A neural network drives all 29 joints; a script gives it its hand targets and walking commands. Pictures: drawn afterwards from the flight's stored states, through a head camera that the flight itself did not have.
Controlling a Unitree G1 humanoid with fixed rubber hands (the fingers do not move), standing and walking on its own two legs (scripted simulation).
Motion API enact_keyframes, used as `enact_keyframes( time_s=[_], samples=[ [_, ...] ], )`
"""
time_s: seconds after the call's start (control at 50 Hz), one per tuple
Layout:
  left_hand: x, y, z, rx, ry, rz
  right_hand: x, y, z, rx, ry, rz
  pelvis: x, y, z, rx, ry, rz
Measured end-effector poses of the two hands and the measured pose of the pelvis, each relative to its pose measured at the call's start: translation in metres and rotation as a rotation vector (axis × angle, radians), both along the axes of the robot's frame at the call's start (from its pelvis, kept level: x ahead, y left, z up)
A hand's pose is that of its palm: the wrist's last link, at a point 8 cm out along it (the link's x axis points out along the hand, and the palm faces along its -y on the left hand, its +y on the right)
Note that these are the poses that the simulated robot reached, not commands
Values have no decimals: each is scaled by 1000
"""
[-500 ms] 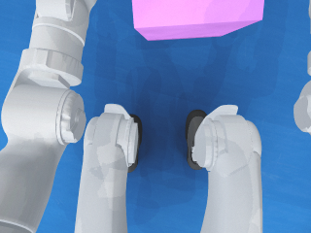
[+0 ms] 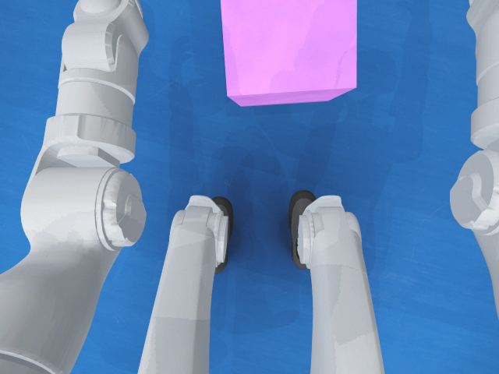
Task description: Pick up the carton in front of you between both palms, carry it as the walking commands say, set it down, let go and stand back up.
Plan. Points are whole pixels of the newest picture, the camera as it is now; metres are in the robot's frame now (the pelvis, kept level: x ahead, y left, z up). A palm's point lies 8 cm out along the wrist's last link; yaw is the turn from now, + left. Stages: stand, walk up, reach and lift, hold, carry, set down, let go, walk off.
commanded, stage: set down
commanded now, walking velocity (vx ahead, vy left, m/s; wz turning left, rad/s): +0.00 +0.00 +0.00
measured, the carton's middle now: (284, 47) +0.56 -0.06 -0.39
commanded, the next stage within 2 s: let go in 0.34 s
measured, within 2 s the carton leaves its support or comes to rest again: neither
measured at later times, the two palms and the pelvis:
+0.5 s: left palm out of the picture +0.55 +0.14 +0.03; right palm out of the picture +0.55 -0.26 +0.03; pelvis +0.03 +0.00 +0.14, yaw -2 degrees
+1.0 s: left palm out of the picture +0.38 +0.21 +0.13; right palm out of the picture +0.37 -0.24 +0.13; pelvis +0.09 +0.01 +0.23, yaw -3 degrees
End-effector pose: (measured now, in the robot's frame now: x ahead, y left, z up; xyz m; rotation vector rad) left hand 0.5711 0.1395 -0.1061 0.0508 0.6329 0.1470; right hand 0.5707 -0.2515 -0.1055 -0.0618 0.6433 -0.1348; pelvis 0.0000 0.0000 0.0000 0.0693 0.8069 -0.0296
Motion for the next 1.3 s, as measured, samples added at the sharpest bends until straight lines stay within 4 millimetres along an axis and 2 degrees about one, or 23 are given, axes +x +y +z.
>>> enact_keyframes(
  time_s=[0.3, 0.4, 0.48, 0.62, 0.78, 0.92, 1.16, 1.3],
  samples=[
    [-4, 1, 93, 1, -5, -9, -1, -2, 97, 3, -1, 4, 18, -1, 86, -6, 13, -6],
    [-7, 2, 117, 9, 3, -19, -5, -3, 120, -2, 9, 5, 22, -1, 112, -10, 5, -9],
    [-17, 4, 129, 39, 24, -48, -18, -3, 132, -34, 33, 11, 28, 0, 132, -16, -6, -12],
    [-61, 19, 149, 101, 86, -130, -70, -6, 149, -89, 87, 12, 44, 1, 165, -33, -60, -15],
    [-114, 45, 188, 104, 122, -155, -126, -3, 186, -78, 104, 20, 63, 4, 195, -48, -169, -15],
    [-159, 63, 221, 92, 133, -155, -169, 5, 219, -70, 109, 27, 78, 7, 215, -61, -284, -15],
    [-243, 88, 271, 89, 155, -145, -256, 17, 265, -68, 135, 29, 102, 12, 245, -83, -551, -14],
    [-278, 98, 292, 87, 162, -146, -293, 22, 286, -66, 142, 30, 113, 13, 257, -92, -709, -17]
  ],
)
